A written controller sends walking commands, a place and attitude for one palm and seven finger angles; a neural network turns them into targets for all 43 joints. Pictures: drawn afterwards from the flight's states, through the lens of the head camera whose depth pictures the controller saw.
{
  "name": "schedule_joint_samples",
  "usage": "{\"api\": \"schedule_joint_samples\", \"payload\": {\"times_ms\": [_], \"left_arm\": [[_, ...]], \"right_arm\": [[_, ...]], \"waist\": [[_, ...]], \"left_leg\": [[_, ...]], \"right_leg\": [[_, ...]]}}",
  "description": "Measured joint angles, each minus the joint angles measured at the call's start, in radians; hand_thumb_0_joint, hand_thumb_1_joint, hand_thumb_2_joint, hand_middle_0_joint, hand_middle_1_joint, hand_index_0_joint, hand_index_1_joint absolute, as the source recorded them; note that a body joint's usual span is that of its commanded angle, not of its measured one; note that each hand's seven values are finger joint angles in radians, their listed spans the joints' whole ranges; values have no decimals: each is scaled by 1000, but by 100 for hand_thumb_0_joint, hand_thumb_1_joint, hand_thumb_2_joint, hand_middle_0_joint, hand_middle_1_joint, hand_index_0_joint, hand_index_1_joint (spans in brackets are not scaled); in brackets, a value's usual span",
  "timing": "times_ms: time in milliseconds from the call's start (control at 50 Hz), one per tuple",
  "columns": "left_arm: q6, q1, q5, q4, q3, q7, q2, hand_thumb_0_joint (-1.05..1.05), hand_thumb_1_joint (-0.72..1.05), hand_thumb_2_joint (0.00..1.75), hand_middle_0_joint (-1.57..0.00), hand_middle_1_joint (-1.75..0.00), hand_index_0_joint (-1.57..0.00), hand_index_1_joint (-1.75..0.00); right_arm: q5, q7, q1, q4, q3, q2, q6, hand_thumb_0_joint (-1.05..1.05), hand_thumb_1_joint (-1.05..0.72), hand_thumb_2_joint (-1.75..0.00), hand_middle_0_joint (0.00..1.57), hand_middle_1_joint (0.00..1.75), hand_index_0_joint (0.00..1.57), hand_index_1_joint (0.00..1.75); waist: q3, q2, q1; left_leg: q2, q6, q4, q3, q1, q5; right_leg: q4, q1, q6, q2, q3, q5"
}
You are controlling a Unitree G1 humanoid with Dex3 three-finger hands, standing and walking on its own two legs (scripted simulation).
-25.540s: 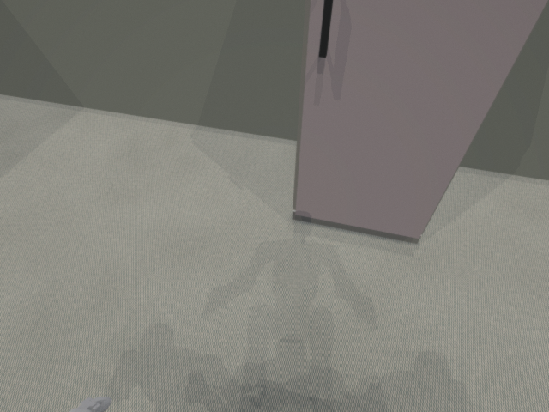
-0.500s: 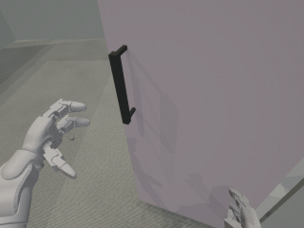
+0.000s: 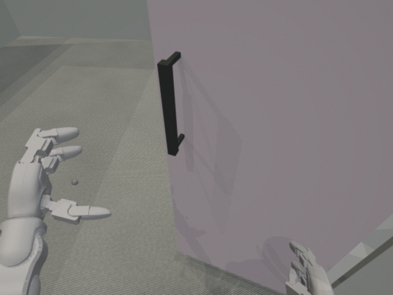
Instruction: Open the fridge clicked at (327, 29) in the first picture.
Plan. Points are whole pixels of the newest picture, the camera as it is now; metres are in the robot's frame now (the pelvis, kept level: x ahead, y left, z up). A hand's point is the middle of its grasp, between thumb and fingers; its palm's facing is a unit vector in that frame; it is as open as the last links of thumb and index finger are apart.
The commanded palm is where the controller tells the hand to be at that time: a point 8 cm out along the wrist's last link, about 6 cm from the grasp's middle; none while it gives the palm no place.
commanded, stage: draw the hand back to the body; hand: left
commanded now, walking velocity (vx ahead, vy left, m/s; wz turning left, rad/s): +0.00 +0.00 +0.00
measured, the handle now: (174, 108) +0.43 +0.11 +0.19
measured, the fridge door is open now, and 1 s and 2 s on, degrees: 73 73 73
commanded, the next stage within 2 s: step back with the hand held close in 0.90 s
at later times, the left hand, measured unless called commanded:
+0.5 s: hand (50, 195) +0.21 +0.27 +0.16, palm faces +0.44 -0.82 -0.37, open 9.0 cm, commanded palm +0.16 +0.30 +0.18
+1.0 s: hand (53, 200) +0.20 +0.26 +0.16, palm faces +0.45 -0.81 -0.37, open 7.4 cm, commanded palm +0.15 +0.29 +0.18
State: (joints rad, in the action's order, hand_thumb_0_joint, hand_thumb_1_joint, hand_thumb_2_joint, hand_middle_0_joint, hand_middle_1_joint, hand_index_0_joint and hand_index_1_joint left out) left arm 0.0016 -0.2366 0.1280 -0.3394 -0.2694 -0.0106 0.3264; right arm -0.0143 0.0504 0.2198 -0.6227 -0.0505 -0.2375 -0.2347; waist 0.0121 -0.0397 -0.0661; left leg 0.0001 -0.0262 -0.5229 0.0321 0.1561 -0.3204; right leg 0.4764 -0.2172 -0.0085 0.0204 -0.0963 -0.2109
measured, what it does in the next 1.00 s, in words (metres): stands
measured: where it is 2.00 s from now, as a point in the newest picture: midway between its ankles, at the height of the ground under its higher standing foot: outside the picture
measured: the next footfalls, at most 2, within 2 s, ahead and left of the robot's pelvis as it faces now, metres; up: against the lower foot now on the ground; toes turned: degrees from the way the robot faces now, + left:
right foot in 1.82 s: -0.01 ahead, -0.12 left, +0.00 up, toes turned +1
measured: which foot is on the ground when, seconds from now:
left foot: down 0.00-1.00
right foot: down 0.00-1.00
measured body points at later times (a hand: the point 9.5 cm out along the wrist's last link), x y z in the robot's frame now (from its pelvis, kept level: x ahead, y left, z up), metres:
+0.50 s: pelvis +0.02 +0.01 +0.00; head -0.01 -0.01 +0.45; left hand +0.18 +0.31 +0.18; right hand +0.20 -0.22 -0.07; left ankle -0.02 +0.10 -0.74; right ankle +0.03 -0.12 -0.74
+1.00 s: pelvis +0.01 -0.01 +0.00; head -0.01 -0.02 +0.45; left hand +0.17 +0.30 +0.18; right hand +0.19 -0.22 -0.08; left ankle -0.02 +0.10 -0.74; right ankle +0.03 -0.12 -0.74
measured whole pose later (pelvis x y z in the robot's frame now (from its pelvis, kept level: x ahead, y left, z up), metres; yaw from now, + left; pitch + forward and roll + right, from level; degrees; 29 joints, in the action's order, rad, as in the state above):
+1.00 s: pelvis +0.01 -0.01 +0.00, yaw +0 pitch -4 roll -1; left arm 0.09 -0.44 0.07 -0.37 -0.32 -0.11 0.35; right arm 0.00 0.07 0.22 -0.66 -0.01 -0.22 -0.17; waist 0.00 -0.06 -0.08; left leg 0.00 -0.02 -0.45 0.03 0.07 -0.30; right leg 0.43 -0.15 -0.01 0.02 -0.10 -0.21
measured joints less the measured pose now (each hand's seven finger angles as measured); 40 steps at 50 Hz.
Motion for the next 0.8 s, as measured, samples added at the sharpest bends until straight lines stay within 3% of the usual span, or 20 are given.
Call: {"api": "schedule_joint_samples", "payload": {"times_ms": [80,200,380,600,800], "left_arm": [[46,-58,-35,-6,17,-59,-8,-1,-20,37,-24,-94,-24,-94],[72,-98,-56,-1,7,-92,8,-1,0,47,-24,-82,-24,-82],[91,-153,-58,-16,-25,-90,18,0,33,63,-23,-63,-23,-63],[85,-208,-60,-42,-54,-98,24,1,71,82,-22,-40,-22,-40],[81,-188,-59,-30,-45,-104,16,1,86,89,-21,-31,-21,-31]], "right_arm": [[7,2,20,-32,9,11,30,1,-90,-90,20,30,20,30],[12,7,32,-58,17,16,51,1,-90,-90,20,30,20,30],[13,3,8,-40,33,15,68,1,-90,-90,20,30,20,30],[12,9,-8,-21,45,5,71,1,-90,-90,20,30,20,30],[13,15,-9,-29,34,16,71,1,-90,-90,20,30,20,30]], "waist": [[-8,-2,-5],[-14,-13,-4],[-7,-15,-1],[-7,-15,-20],[-14,-14,-21]], "left_leg": [[9,-6,24,3,-18,8],[18,-11,49,6,-50,11],[18,-11,68,14,-71,11],[11,-5,68,4,-76,10],[7,1,69,-5,-79,16]], "right_leg": [[-11,12,6,7,4,2],[-23,38,13,15,8,-2],[-33,52,15,14,16,-4],[-43,65,10,8,5,-3],[-41,68,2,4,-3,-3]]}}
